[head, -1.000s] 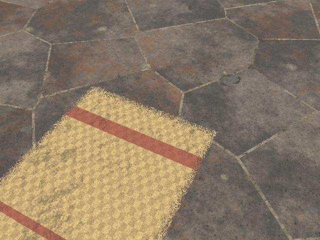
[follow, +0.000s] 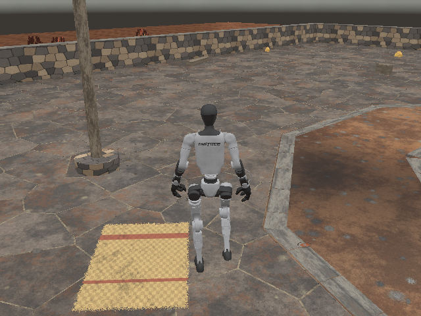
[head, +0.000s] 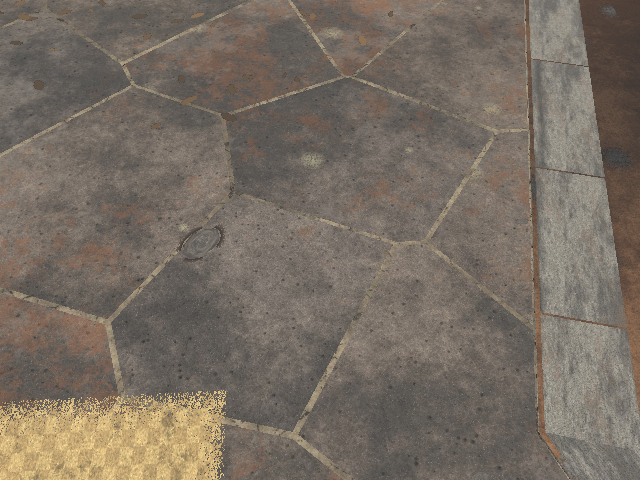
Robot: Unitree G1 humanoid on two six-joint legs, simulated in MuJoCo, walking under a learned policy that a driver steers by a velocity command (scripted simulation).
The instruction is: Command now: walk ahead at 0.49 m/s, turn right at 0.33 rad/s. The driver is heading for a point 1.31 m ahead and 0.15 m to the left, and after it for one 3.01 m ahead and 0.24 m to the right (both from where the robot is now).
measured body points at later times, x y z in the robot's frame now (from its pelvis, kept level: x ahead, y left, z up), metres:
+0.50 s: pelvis +0.27 -0.05 +0.00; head +0.29 -0.06 +0.45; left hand +0.31 +0.21 -0.13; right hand +0.33 -0.31 -0.14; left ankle +0.30 +0.10 -0.66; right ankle +0.25 -0.12 -0.74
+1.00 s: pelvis +0.53 +0.02 -0.01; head +0.56 +0.03 +0.44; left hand +0.58 +0.29 -0.13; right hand +0.66 -0.23 -0.13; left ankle +0.54 +0.05 -0.74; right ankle +0.56 -0.14 -0.66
